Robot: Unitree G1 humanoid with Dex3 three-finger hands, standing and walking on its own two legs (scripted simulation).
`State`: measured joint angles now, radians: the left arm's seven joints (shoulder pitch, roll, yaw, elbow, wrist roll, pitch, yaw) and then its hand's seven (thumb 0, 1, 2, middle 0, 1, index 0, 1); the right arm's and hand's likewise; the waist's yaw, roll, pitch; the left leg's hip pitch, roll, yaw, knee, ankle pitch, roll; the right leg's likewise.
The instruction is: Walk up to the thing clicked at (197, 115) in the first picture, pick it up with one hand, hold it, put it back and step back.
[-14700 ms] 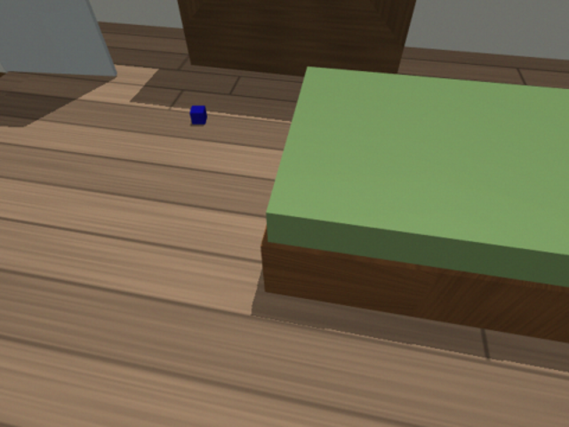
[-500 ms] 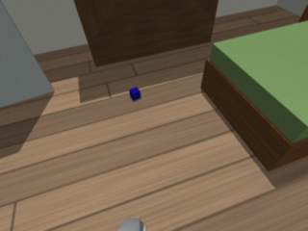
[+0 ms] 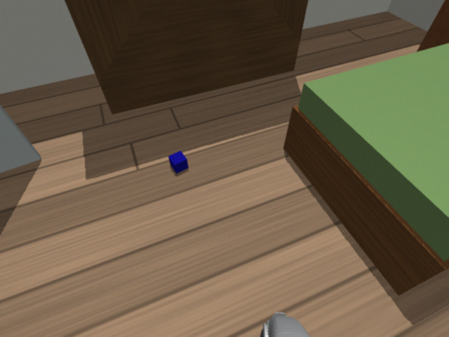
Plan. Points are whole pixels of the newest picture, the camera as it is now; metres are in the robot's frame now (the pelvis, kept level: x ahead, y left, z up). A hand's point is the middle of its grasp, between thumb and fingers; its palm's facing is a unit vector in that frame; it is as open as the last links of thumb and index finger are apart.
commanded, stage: walk up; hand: left
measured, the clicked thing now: (178, 162) +1.10 +0.27 -0.73
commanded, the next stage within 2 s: none
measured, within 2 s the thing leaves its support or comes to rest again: neither
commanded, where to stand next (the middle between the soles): +0.73 +0.03 m, yaw +0 degrees
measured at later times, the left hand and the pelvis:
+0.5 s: hand (94, 297) +0.23 +0.29 -0.16, palm faces +0.03 -0.93 -0.38, open 7.4 cm; pelvis +0.24 +0.01 -0.02, yaw +2 degrees
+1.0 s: hand (126, 175) +0.54 +0.28 -0.13, palm faces -0.03 -0.90 -0.43, open 7.4 cm; pelvis +0.44 +0.00 -0.01, yaw -1 degrees
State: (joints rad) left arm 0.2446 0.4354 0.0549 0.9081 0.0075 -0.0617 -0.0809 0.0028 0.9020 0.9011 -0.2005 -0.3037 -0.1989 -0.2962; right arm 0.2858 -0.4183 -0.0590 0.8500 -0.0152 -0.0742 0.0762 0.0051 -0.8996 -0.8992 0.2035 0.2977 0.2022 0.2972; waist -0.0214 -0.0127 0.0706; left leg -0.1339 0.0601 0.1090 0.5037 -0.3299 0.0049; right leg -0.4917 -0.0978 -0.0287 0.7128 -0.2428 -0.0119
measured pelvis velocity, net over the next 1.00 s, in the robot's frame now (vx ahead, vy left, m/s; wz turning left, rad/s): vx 0.44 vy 0.00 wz -0.01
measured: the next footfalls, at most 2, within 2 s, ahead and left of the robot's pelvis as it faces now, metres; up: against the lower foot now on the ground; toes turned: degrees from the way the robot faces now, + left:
right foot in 0.08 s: +0.20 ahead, -0.14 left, +0.00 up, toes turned -5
left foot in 0.48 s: +0.39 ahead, +0.13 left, +0.00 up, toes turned +7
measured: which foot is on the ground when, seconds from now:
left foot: down 0.00-0.08, up 0.10-0.46, down 0.48-0.92, up 0.94-1.00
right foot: up 0.00-0.06, down 0.08-0.50, up 0.52-0.88, down 0.90-1.00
